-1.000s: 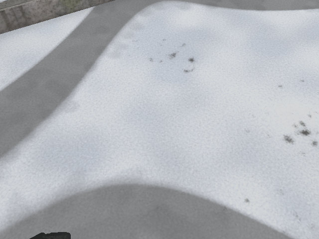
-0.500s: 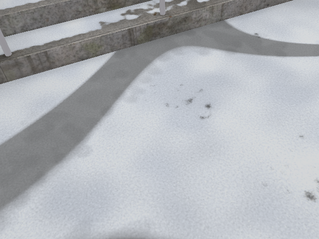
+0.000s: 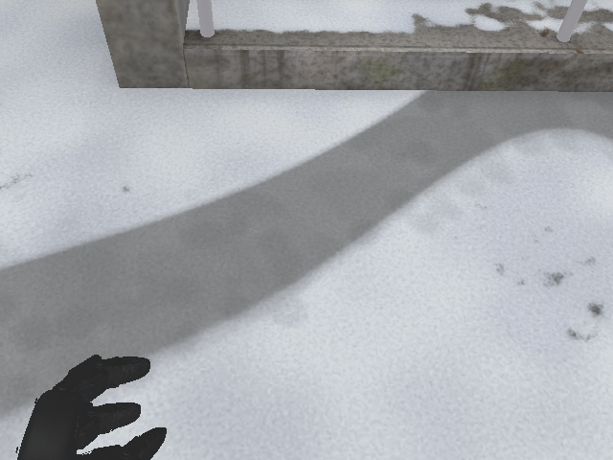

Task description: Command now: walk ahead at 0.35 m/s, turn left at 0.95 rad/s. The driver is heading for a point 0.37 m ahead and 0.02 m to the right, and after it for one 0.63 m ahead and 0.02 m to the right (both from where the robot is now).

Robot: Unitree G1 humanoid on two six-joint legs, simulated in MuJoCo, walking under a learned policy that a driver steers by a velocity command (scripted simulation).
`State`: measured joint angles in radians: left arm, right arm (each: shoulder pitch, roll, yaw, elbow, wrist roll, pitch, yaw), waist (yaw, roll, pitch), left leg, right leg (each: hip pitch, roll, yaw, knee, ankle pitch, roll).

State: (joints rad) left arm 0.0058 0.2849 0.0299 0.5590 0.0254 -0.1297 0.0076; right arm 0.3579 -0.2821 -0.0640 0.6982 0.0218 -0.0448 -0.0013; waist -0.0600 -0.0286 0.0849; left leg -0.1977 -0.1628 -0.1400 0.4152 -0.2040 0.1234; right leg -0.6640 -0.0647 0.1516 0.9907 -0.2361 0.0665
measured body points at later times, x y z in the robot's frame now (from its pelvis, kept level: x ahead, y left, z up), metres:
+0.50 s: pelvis +0.19 -0.04 -0.01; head +0.22 -0.02 +0.44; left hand +0.17 +0.26 -0.11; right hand +0.48 -0.19 -0.09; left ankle +0.15 +0.09 -0.69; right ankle +0.32 -0.11 -0.74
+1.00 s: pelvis +0.18 -0.03 -0.01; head +0.22 -0.03 +0.44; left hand +0.27 +0.27 -0.10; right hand +0.40 -0.26 -0.11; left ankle +0.14 +0.08 -0.74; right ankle +0.21 -0.15 -0.72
